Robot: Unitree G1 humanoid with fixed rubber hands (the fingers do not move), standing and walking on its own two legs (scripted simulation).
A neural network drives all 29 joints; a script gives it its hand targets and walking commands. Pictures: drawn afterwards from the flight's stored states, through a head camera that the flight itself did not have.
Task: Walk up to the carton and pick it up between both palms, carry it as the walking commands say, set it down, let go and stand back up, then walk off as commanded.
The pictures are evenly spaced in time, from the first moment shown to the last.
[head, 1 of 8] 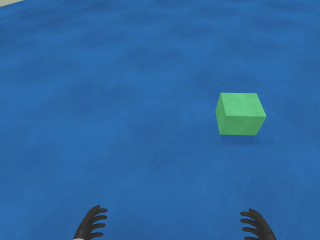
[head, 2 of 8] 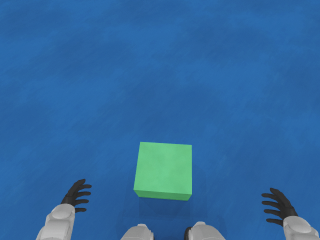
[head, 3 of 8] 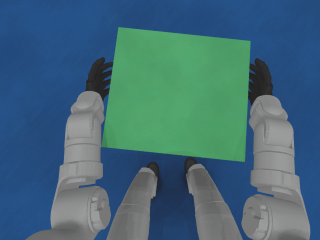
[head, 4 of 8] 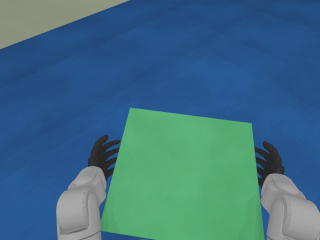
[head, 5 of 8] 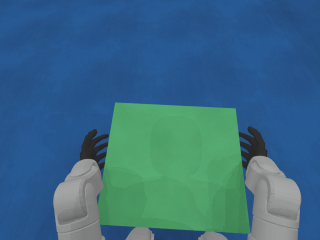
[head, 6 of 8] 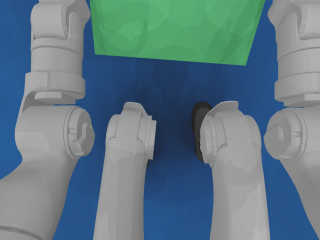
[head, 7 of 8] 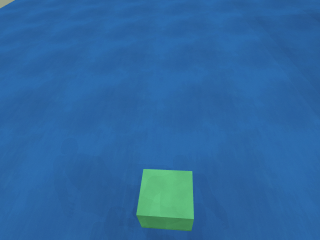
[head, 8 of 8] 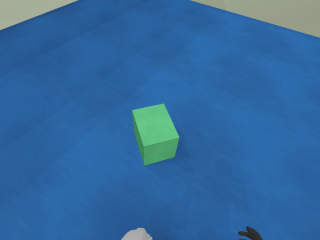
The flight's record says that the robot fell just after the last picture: no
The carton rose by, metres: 0.69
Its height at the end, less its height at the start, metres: +0.02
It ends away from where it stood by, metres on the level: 2.56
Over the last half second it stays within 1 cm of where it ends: no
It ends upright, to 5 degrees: no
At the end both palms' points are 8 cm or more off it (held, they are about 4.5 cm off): yes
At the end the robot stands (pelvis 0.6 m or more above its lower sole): yes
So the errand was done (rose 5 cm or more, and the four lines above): no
